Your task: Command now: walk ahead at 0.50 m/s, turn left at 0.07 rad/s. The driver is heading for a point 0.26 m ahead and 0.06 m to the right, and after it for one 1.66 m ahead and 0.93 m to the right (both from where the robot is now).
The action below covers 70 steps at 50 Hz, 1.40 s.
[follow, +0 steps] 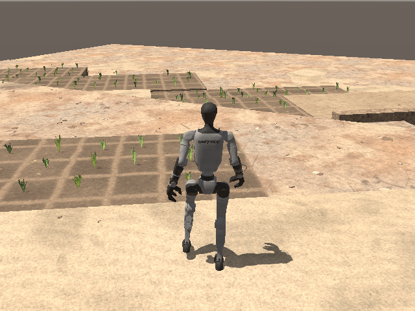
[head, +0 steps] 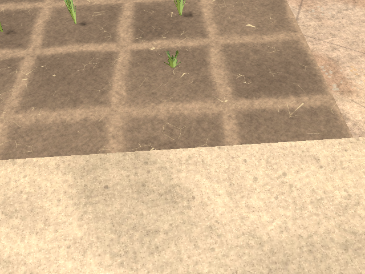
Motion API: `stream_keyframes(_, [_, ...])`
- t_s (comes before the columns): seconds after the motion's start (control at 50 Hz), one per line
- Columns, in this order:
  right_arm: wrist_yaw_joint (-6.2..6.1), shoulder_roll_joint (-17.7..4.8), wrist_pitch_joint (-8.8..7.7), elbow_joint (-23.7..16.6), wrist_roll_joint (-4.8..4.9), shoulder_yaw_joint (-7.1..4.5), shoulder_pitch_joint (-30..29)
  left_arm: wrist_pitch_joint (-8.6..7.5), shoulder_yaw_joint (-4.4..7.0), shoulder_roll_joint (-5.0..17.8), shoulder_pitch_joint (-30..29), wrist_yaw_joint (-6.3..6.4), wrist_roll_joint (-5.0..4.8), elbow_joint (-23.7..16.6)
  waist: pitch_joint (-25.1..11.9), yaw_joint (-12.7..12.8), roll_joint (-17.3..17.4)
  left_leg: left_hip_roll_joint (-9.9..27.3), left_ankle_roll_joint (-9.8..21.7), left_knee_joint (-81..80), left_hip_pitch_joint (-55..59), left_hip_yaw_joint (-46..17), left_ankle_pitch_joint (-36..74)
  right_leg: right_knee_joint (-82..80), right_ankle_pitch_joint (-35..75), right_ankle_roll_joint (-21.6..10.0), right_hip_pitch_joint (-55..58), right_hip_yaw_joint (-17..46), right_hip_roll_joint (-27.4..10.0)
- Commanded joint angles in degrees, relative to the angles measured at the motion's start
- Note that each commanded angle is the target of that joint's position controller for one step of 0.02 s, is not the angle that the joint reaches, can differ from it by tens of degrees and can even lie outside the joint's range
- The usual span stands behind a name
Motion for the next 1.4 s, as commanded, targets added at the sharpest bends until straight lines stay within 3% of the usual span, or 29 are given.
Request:
stream_keyframes(0.02, [0.41,-1.41,-1.02,-4.74,0.15,0.04,-5.10,-0.54,2.10,10.17,-1.71,0.55,-0.60,-3.16,0.85,-0.35,-6.75,-0.23,-0.61,-9.53,-0.06,1.08,9.10,-7.35,12.50,-8.32,0.40,8.20,-13.56])
stream_keyframes(0.12, [1.81,-1.84,-2.35,-6.94,-0.04,-0.20,-11.67,1.62,1.89,10.21,3.44,1.16,-0.82,-0.50,1.72,0.87,-7.27,-4.74,-0.12,-19.64,6.02,1.61,12.10,0.29,24.70,-6.28,3.40,9.00,-13.71])
stream_keyframes(0.18, [1.54,-5.28,-2.95,-4.60,-1.04,-1.70,-3.80,2.40,2.34,11.47,0.00,1.86,-1.12,-1.63,-2.98,-4.69,-8.43,-6.23,2.55,-25.86,19.00,1.47,15.13,10.60,29.91,-2.72,3.55,10.46,-11.95])
stream_keyframes(0.2, [0.90,-8.38,-3.05,-3.45,-1.77,-2.64,1.43,2.09,2.02,10.30,-0.63,1.85,-0.63,-2.86,-7.64,-6.89,-6.26,-2.27,4.51,-25.00,30.40,-0.49,28.33,18.91,25.10,-0.38,-1.62,8.92,-8.47])
stream_keyframes(0.22, [0.03,-12.82,-2.53,-3.27,-3.34,-3.46,8.19,1.46,0.60,5.69,1.28,1.60,0.83,-4.92,-16.90,-8.07,4.17,12.34,10.36,-18.07,50.95,-11.78,53.01,37.50,-0.39,2.96,-17.48,6.31,-3.16])
stream_keyframes(0.24, [0.20,-11.59,-1.10,-3.79,-2.35,-3.01,8.69,1.37,-0.43,3.81,9.78,1.44,-0.27,-3.89,-28.23,-6.57,15.18,23.69,18.47,-17.74,60.40,-24.20,55.63,52.94,-33.08,4.99,-26.80,6.14,0.00])
stream_keyframes(0.26, [0.23,-8.59,0.23,-4.52,-1.45,-2.43,7.42,1.98,1.42,10.06,8.37,1.47,-1.34,-3.31,-26.91,-7.62,8.28,20.36,17.25,-21.17,54.08,-22.57,42.17,57.95,-30.55,5.60,-28.37,8.87,-3.02])
stream_keyframes(0.3, [-0.23,-4.99,1.17,-3.95,-0.58,-1.17,0.43,4.21,2.04,9.18,1.32,2.24,-1.67,-4.95,-12.34,-5.20,3.81,14.52,14.08,-26.81,38.68,-12.76,25.32,57.21,-23.59,7.11,-32.16,5.00,-6.53])
stream_keyframes(0.34, [-0.06,-5.20,1.24,-3.41,-1.68,-1.32,-5.46,7.13,2.27,7.24,2.49,3.22,-0.93,-5.23,-6.22,-1.67,5.79,11.38,12.97,-33.11,22.53,-6.29,13.82,53.96,-18.54,8.20,-24.14,3.52,-7.90])
stream_keyframes(0.4, [-0.27,-5.85,0.58,-2.60,-2.16,-1.82,-8.60,8.39,2.56,5.89,1.90,3.47,-0.29,-6.98,-4.98,-0.36,5.81,11.24,13.78,-36.19,17.22,-0.50,11.03,47.93,-12.62,7.79,-20.10,2.08,-8.16])
stream_keyframes(0.52, [-1.34,-8.65,1.96,-0.02,-0.59,-2.83,-8.06,8.56,2.80,7.10,-5.34,1.31,-0.17,-11.33,-6.37,-2.36,4.42,13.67,12.74,-34.95,22.01,3.63,7.98,32.74,-6.50,4.96,-15.06,0.18,-8.52])
stream_keyframes(0.6, [-1.30,-8.73,3.38,2.03,1.08,-3.06,-6.99,8.72,3.85,8.11,-3.85,0.50,0.21,-11.71,-5.35,-1.08,2.45,11.87,7.20,-26.98,22.62,6.62,0.14,17.95,-1.98,0.89,-6.95,-2.85,-5.22])
stream_keyframes(0.62, [-1.14,-6.70,3.80,3.43,0.76,-2.66,-4.12,8.57,4.72,10.46,-2.07,0.97,0.56,-11.49,-3.97,-1.13,-3.15,8.33,3.07,-19.12,19.14,9.81,-5.37,11.08,5.21,-1.47,-3.26,1.69,-6.43])
stream_keyframes(0.64, [-0.73,-3.46,3.98,2.46,-1.67,-1.79,-2.40,8.38,6.14,17.29,-1.64,2.24,0.47,-12.94,-3.12,-3.78,-20.96,-0.18,-3.38,-0.26,5.52,15.86,-23.09,6.46,24.46,-7.72,3.54,21.25,-20.47])
stream_keyframes(0.66, [-1.32,-4.85,3.87,-0.05,-1.71,-2.12,-8.05,7.31,6.04,19.20,-2.18,1.85,2.15,-14.59,-3.74,-0.93,-21.15,-6.08,-4.34,11.69,-2.15,6.20,-31.07,3.17,22.69,-17.00,0.00,31.49,-25.65])
stream_keyframes(0.68, [-1.67,-6.70,3.96,-0.20,-0.72,-2.72,-10.39,6.01,5.58,17.07,-2.83,1.34,2.56,-14.65,-4.45,-0.28,-14.34,-5.07,-3.23,16.40,-3.15,1.50,-27.40,2.25,17.62,-16.02,-0.57,27.83,-23.05])
stream_keyframes(0.72, [-2.52,-7.06,4.28,1.89,-0.52,-3.35,-7.75,5.07,4.66,13.55,-8.62,1.78,0.54,-15.54,-4.53,-3.37,-9.14,-3.45,-2.22,15.68,-3.40,-0.62,-17.97,3.43,12.25,-9.85,-0.58,21.35,-18.30])
stream_keyframes(0.74, [-2.80,-7.46,4.34,2.22,-0.98,-3.61,-7.09,5.25,4.17,12.45,-10.50,2.18,-0.08,-16.03,-4.68,-4.17,-9.83,-3.60,-2.57,15.61,-1.96,-0.67,-15.25,3.69,13.74,-8.91,-1.73,19.78,-17.23])
stream_keyframes(0.78, [-2.54,-6.72,3.98,2.45,-0.69,-3.62,-6.14,5.50,3.63,11.38,-10.30,2.81,0.30,-16.64,-6.70,-4.69,-9.93,-4.86,-3.16,15.77,0.72,-0.70,-11.93,4.17,17.20,-8.94,-1.57,18.45,-15.62])
stream_keyframes(0.88, [-2.00,-4.72,3.45,1.82,-0.22,-2.68,-8.31,6.14,4.29,12.75,-8.67,3.65,-0.11,-17.25,-6.56,-3.05,-10.25,-6.09,-4.73,1.21,2.95,-1.88,-9.85,5.07,12.73,-9.31,1.00,20.76,-14.43])
stream_keyframes(1.0, [-0.71,-5.97,2.50,1.87,0.35,-2.73,-7.32,7.08,4.69,13.37,-10.29,2.87,-0.12,-18.57,-5.83,-2.56,-11.94,-7.89,-4.20,-9.93,11.84,-2.37,-12.32,6.31,12.04,-9.95,-2.71,27.27,-13.45])
stream_keyframes(1.08, [0.22,-6.80,1.55,3.11,0.28,-3.25,-1.83,7.84,4.44,12.60,-13.23,3.00,-1.35,-19.61,-6.61,-5.86,-11.22,-7.35,-1.75,-28.26,23.36,-1.29,-1.09,10.74,11.79,-6.03,-4.74,28.69,-9.58])
stream_keyframes(1.1, [0.02,-9.74,1.69,3.37,-0.44,-4.05,0.05,7.88,3.93,10.64,-11.91,3.13,-1.12,-19.86,-7.82,-5.40,-6.74,-0.14,0.86,-30.30,30.57,-6.26,3.04,15.88,1.92,-3.04,-10.51,25.59,-6.41])
stream_keyframes(1.12, [-0.48,-14.64,2.45,2.69,-1.35,-4.89,-1.83,7.61,3.31,7.80,-8.18,2.88,-0.82,-20.35,-6.62,-1.40,9.16,11.76,7.88,-31.09,35.19,-19.05,14.15,27.49,-18.86,0.82,-21.95,14.00,3.21])
stream_keyframes(1.14, [-0.37,-12.80,2.39,2.03,-2.75,-4.51,-1.85,6.95,4.71,12.39,-8.89,2.81,-0.33,-20.61,-5.29,-3.27,12.30,18.51,15.65,-32.67,31.27,-26.54,17.60,40.40,-27.44,3.67,-27.14,10.53,3.22])
stream_keyframes(1.16, [-0.66,-9.95,2.21,0.67,-2.36,-3.59,-4.75,6.88,5.86,15.43,-8.11,2.65,-0.36,-19.53,-4.16,-2.35,7.29,16.92,15.50,-32.13,29.84,-22.12,16.42,48.05,-23.62,4.85,-27.27,11.20,0.47])
stream_keyframes(1.22, [-1.49,-6.66,2.60,-0.25,-0.49,-2.46,-8.12,8.38,5.57,12.24,-6.67,2.67,-0.56,-17.43,-1.66,-2.16,4.80,9.33,10.97,-30.95,29.74,-9.99,13.25,55.22,-15.03,7.65,-29.41,9.19,-0.84])
stream_keyframes(1.28, [-2.22,-7.65,3.52,0.22,-1.02,-2.62,-4.57,8.35,4.46,9.53,-10.81,2.23,-1.39,-19.80,-1.48,-4.92,6.30,8.23,12.01,-31.79,33.24,-5.00,14.90,49.25,-11.92,9.16,-30.70,4.99,-2.56])
stream_keyframes(1.4, [-1.04,-11.67,4.33,0.34,-0.29,-3.71,-3.55,8.07,2.96,7.63,-12.40,1.39,-0.34,-21.65,-4.21,-6.42,7.68,10.57,13.10,-30.55,32.48,-1.57,19.85,31.45,-14.03,8.20,-18.16,0.50,-4.47])
Velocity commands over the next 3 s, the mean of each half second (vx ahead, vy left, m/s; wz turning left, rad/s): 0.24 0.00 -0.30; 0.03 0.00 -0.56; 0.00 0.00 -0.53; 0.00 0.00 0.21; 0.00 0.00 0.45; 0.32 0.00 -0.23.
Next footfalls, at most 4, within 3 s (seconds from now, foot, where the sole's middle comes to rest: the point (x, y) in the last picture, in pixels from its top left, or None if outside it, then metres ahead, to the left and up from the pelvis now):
0.20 left None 0.30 0.15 -0.79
0.62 right None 0.22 -0.10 -0.79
1.10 left None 0.32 0.10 -0.79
1.52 right None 0.14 -0.11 -0.79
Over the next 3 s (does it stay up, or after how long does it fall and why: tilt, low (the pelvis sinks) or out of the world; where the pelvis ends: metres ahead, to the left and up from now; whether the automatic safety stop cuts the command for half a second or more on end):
stays up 0.34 -0.02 0.00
